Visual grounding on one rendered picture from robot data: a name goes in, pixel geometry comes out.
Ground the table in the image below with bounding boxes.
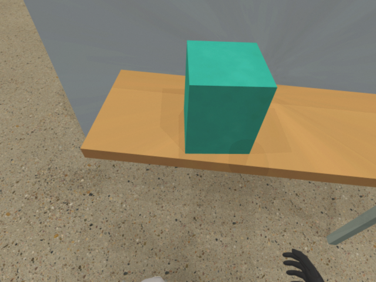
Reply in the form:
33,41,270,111
80,70,376,245

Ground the carton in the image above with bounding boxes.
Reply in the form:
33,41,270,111
184,41,277,154

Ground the robot right hand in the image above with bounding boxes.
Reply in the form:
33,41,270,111
283,249,324,282

